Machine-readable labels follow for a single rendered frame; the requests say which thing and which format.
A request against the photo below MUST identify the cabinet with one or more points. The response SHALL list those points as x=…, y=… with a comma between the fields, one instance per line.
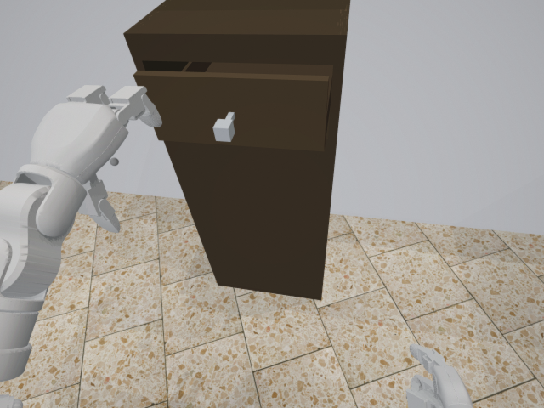
x=262, y=213

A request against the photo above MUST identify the robot right hand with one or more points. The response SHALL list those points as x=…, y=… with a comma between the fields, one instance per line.
x=447, y=388

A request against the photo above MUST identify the drawer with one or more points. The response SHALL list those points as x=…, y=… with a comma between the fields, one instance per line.
x=282, y=106

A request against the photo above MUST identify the handle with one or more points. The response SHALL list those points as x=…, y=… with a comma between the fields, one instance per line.
x=224, y=128

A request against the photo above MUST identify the left robot forearm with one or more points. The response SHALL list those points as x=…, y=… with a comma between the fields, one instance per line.
x=37, y=212

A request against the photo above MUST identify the robot left hand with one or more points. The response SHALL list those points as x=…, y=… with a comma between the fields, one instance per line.
x=79, y=137

